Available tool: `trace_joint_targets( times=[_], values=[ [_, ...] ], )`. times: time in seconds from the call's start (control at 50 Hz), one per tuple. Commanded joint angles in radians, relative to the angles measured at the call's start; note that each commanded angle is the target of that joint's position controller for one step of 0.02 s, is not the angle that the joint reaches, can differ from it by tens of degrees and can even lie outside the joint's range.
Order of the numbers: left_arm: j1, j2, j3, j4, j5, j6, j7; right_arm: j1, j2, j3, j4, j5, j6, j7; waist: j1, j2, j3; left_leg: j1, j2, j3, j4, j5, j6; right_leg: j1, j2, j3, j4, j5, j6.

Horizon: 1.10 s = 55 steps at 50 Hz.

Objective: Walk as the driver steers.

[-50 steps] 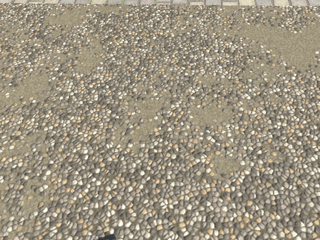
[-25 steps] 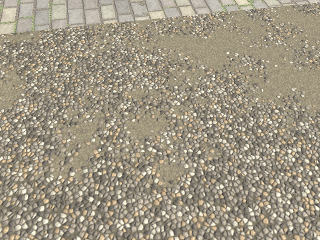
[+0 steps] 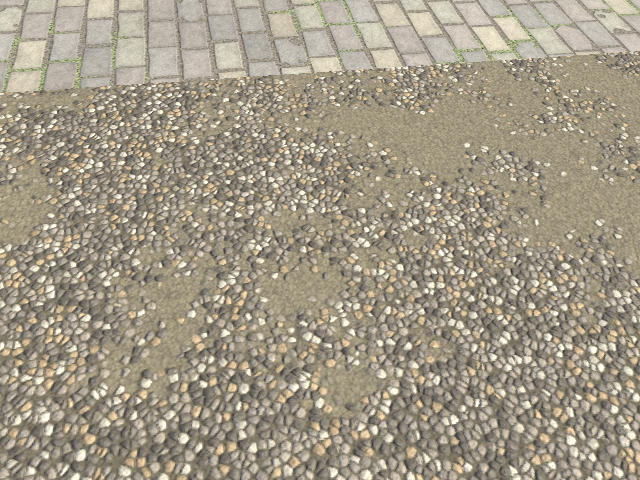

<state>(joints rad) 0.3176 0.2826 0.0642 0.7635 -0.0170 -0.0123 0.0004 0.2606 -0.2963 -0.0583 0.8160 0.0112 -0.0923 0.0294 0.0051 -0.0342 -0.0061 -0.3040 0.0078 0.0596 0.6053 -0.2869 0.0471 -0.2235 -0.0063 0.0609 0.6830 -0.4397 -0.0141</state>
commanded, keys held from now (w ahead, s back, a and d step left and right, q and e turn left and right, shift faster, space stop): w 0.30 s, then q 0.70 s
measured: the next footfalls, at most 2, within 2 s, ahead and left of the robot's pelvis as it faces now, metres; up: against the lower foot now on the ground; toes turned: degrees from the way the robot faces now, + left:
right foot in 0.46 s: +0.41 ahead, -0.11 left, +0.00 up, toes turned +3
left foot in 0.90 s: +0.34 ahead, +0.15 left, +0.00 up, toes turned +21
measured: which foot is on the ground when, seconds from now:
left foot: down 0.00-0.48, up 0.50-0.88, down 0.90-1.00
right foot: up 0.00-0.44, down 0.46-0.90, up 0.92-1.00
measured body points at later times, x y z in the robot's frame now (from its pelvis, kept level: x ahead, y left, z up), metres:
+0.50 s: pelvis +0.23 -0.01 -0.01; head +0.28 +0.00 +0.44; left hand +0.48 +0.22 -0.08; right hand +0.20 -0.28 -0.14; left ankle +0.02 +0.10 -0.69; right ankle +0.37 -0.10 -0.73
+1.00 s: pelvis +0.30 +0.04 +0.01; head +0.33 +0.09 +0.45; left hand +0.37 +0.36 -0.12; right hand +0.53 -0.19 -0.07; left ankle +0.31 +0.13 -0.73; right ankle +0.35 -0.10 -0.66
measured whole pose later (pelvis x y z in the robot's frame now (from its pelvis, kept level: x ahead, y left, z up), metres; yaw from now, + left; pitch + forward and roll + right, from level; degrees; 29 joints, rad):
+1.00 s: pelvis +0.30 +0.04 +0.01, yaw +21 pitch +2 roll -3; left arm 0.05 0.32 0.08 0.79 0.00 0.02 0.02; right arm 0.24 -0.30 -0.07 0.62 -0.02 0.02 -0.01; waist -0.02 -0.03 0.06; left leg -0.37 0.02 -0.01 0.59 -0.25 0.04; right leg -0.50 -0.03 -0.05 1.03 -0.48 0.03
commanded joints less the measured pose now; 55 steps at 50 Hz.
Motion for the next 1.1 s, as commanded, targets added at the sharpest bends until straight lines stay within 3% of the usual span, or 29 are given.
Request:
trace_joint_targets(
  times=[0.02, 0.04, 0.06, 0.1, 0.16, 0.22, 0.3, 0.38, 0.42, 0.44, 0.46, 0.48, 0.5, 0.52, 0.54, 0.56, 0.62, 0.7, 0.8, 0.86, 0.88, 0.9, 0.92, 0.94, 0.96, 0.98, 1.0, 1.04, 1.1],
  values=[
    [-0.146, 0.090, 0.015, -0.154, -0.031, -0.064, 0.003, 0.210, -0.196, -0.042, -0.015, -0.014, -0.016, -0.001, -0.091, 0.247, 0.039, 0.388, 0.414, -0.786, -0.442, -0.401, 0.254, -0.633, 0.004, 0.055, 0.489, -0.115, -0.020],
    [-0.153, 0.110, 0.020, -0.142, -0.032, -0.071, -0.001, 0.159, -0.146, -0.028, -0.031, -0.010, -0.019, -0.005, -0.074, 0.177, 0.091, 0.360, 0.371, -0.676, -0.433, -0.400, 0.215, -0.672, -0.041, 0.050, 0.506, 0.002, -0.041],
    [-0.146, 0.098, 0.020, -0.123, -0.019, -0.074, -0.001, 0.121, -0.133, -0.021, -0.043, -0.015, -0.019, -0.005, -0.057, 0.130, 0.095, 0.334, 0.321, -0.572, -0.434, -0.303, 0.180, -0.655, -0.069, 0.032, 0.485, 0.096, -0.048],
    [-0.145, 0.089, 0.026, -0.109, 0.000, -0.072, -0.007, 0.100, -0.111, -0.009, -0.048, -0.018, -0.016, -0.006, -0.041, 0.124, 0.087, 0.296, 0.249, -0.408, -0.450, -0.059, 0.135, -0.588, -0.102, 0.016, 0.413, 0.223, -0.043],
    [-0.162, 0.060, 0.021, -0.109, 0.006, -0.063, -0.015, 0.155, -0.097, -0.003, -0.029, -0.011, -0.012, -0.013, -0.048, 0.117, 0.059, 0.324, 0.207, -0.264, -0.452, 0.267, 0.130, -0.581, -0.095, -0.030, 0.342, 0.330, -0.010],
    [-0.248, 0.031, 0.009, -0.140, 0.005, -0.065, -0.020, 0.177, -0.101, -0.002, -0.017, -0.011, 0.002, -0.027, -0.063, 0.104, 0.068, 0.316, 0.181, -0.174, -0.462, 0.409, 0.120, -0.569, -0.084, -0.056, 0.181, 0.426, 0.017],
    [-0.383, 0.010, -0.006, -0.180, -0.005, -0.079, -0.043, 0.219, -0.114, -0.003, 0.002, -0.006, 0.011, -0.039, -0.102, 0.113, 0.116, 0.289, 0.177, -0.126, -0.494, 0.361, 0.114, -0.488, -0.053, -0.093, -0.042, 0.551, 0.018],
    [-0.440, 0.022, -0.003, -0.210, 0.005, -0.105, -0.064, 0.243, -0.125, -0.009, 0.027, -0.001, 0.036, -0.047, -0.083, 0.130, 0.118, 0.345, 0.196, -0.151, -0.363, 0.643, 0.102, -0.392, 0.008, -0.092, -0.169, 0.518, -0.015],
    [-0.336, 0.079, 0.020, -0.184, 0.016, -0.112, -0.058, 0.202, -0.150, -0.021, 0.013, 0.002, 0.041, -0.054, -0.012, 0.177, 0.032, 0.383, 0.192, -0.179, -0.232, 0.866, 0.072, -0.251, 0.050, -0.087, -0.195, 0.480, -0.049],
    [-0.212, 0.114, 0.035, -0.148, 0.021, -0.114, -0.047, 0.165, -0.153, -0.022, -0.001, 0.004, 0.044, -0.055, 0.059, 0.178, -0.049, 0.366, 0.157, -0.163, -0.099, 0.934, 0.044, -0.087, 0.060, -0.100, -0.250, 0.564, -0.076],
    [-0.070, 0.166, 0.048, -0.118, 0.037, -0.114, -0.030, 0.139, -0.137, -0.017, -0.032, -0.004, 0.040, -0.054, 0.119, 0.153, -0.173, 0.206, 0.111, -0.156, 0.108, 0.781, 0.006, 0.212, -0.046, -0.022, -0.208, 0.818, -0.124],
    [0.024, 0.246, 0.059, -0.109, 0.073, -0.101, -0.013, 0.218, -0.033, 0.010, -0.069, -0.029, 0.033, -0.050, 0.085, -0.105, -0.361, -0.143, -0.028, -0.117, 0.509, 0.069, -0.059, 0.618, -0.357, 0.255, -0.078, 1.271, -0.256],
    [0.024, 0.183, 0.036, -0.129, 0.062, -0.088, -0.017, 0.339, -0.044, 0.015, -0.040, -0.004, 0.029, -0.042, 0.066, -0.213, -0.580, -0.259, -0.094, -0.247, 0.747, -0.455, -0.080, 0.726, -0.506, 0.500, -0.127, 1.258, -0.368],
    [-0.047, 0.138, 0.029, -0.147, 0.042, -0.066, -0.012, 0.264, -0.155, -0.022, -0.046, 0.024, 0.041, -0.041, 0.074, -0.116, -0.484, -0.294, -0.022, -0.246, 0.793, -0.391, -0.088, 0.574, -0.439, 0.374, -0.189, 1.045, -0.325],
    [-0.119, 0.094, 0.016, -0.142, 0.023, -0.054, -0.006, 0.172, -0.153, -0.026, -0.078, 0.032, 0.056, -0.048, 0.048, -0.082, -0.312, -0.356, 0.018, -0.176, 0.756, -0.323, -0.097, 0.420, -0.379, 0.255, -0.236, 0.883, -0.282],
    [-0.172, 0.062, 0.006, -0.125, 0.016, -0.050, -0.004, 0.143, -0.123, -0.024, -0.078, 0.022, 0.076, -0.056, 0.015, -0.032, -0.187, -0.341, 0.051, -0.150, 0.711, -0.272, -0.112, 0.238, -0.326, 0.174, -0.297, 0.770, -0.260],
    [-0.306, 0.079, 0.013, -0.109, 0.048, -0.055, -0.013, 0.208, -0.058, -0.024, -0.082, 0.012, 0.140, -0.075, -0.078, -0.098, -0.053, -0.136, 0.077, -0.099, 0.611, -0.195, -0.131, -0.155, -0.269, 0.011, -0.454, 0.508, -0.239],
    [-0.318, 0.125, 0.031, -0.077, 0.040, -0.062, 0.006, 0.114, -0.064, -0.024, -0.143, -0.005, 0.141, -0.069, -0.061, -0.071, -0.076, -0.121, 0.118, -0.093, 0.407, -0.033, -0.110, -0.129, -0.295, -0.073, -0.467, 0.513, -0.250],
    [-0.299, 0.170, 0.043, -0.049, 0.017, -0.021, 0.018, 0.009, -0.097, -0.032, -0.204, -0.001, 0.148, -0.037, -0.030, -0.069, -0.078, -0.082, 0.102, -0.049, 0.227, 0.003, -0.075, -0.039, -0.330, -0.109, -0.438, 0.387, -0.215],
    [-0.294, 0.177, 0.046, -0.029, -0.008, 0.003, 0.016, 0.022, -0.101, -0.042, -0.214, -0.007, 0.148, -0.027, -0.050, -0.052, -0.071, 0.008, 0.055, 0.007, 0.026, 0.037, -0.027, -0.004, -0.316, -0.138, -0.332, 0.303, -0.147],
    [-0.258, 0.148, 0.039, -0.012, -0.009, 0.010, 0.015, 0.046, -0.120, -0.054, -0.206, -0.014, 0.146, -0.031, -0.051, -0.018, -0.067, 0.068, 0.029, 0.001, -0.048, 0.086, 0.001, -0.029, -0.279, -0.164, -0.251, 0.240, -0.098],
    [-0.206, 0.100, 0.029, 0.003, 0.007, 0.019, 0.012, 0.069, -0.198, -0.077, -0.212, -0.017, 0.140, -0.043, -0.035, 0.168, -0.038, 0.123, 0.129, -0.182, -0.196, 0.321, 0.057, -0.118, -0.180, -0.255, -0.029, 0.119, -0.012],
    [-0.236, 0.075, 0.017, -0.050, 0.043, 0.019, 0.013, 0.040, -0.308, -0.093, -0.258, -0.025, 0.134, -0.057, -0.005, 0.421, -0.003, 0.206, 0.352, -0.553, -0.266, 0.496, 0.236, -0.423, -0.012, -0.265, 0.273, -0.203, 0.086],
    [-0.327, 0.117, 0.031, -0.068, 0.037, 0.014, 0.020, 0.083, -0.277, -0.085, -0.260, -0.051, 0.108, -0.044, -0.081, 0.299, -0.077, 0.174, 0.375, -0.603, -0.295, 0.467, 0.315, -0.458, 0.013, -0.070, 0.460, -0.242, 0.071],
    [-0.323, 0.125, 0.037, -0.069, 0.012, 0.016, 0.022, 0.054, -0.252, -0.076, -0.258, -0.051, 0.087, -0.038, -0.054, 0.233, -0.080, 0.179, 0.332, -0.517, -0.290, 0.428, 0.276, -0.478, -0.005, -0.024, 0.506, -0.159, 0.049],
    [-0.291, 0.126, 0.041, -0.049, 0.008, 0.018, 0.028, -0.005, -0.225, -0.072, -0.265, -0.031, 0.078, -0.040, -0.019, 0.171, -0.077, 0.179, 0.281, -0.446, -0.270, 0.380, 0.214, -0.480, -0.025, -0.007, 0.492, -0.065, 0.039],
    [-0.281, 0.138, 0.047, -0.034, 0.018, 0.019, 0.035, -0.051, -0.188, -0.061, -0.276, -0.012, 0.081, -0.046, -0.005, 0.151, -0.082, 0.175, 0.254, -0.407, -0.259, 0.374, 0.175, -0.474, -0.034, 0.000, 0.469, -0.006, 0.040],
    [-0.265, 0.130, 0.048, -0.027, 0.023, 0.017, 0.032, -0.076, -0.165, -0.047, -0.296, -0.014, 0.089, -0.058, 0.014, 0.158, -0.114, 0.145, 0.217, -0.366, -0.249, 0.467, 0.167, -0.399, -0.012, -0.007, 0.484, 0.066, 0.054],
    [-0.281, 0.099, 0.036, -0.031, 0.013, 0.013, 0.029, -0.050, -0.169, -0.051, -0.306, -0.012, 0.094, -0.067, -0.003, 0.150, -0.122, 0.200, 0.200, -0.370, -0.237, 0.468, 0.173, -0.393, 0.006, 0.003, 0.339, 0.107, 0.074]
  ],
)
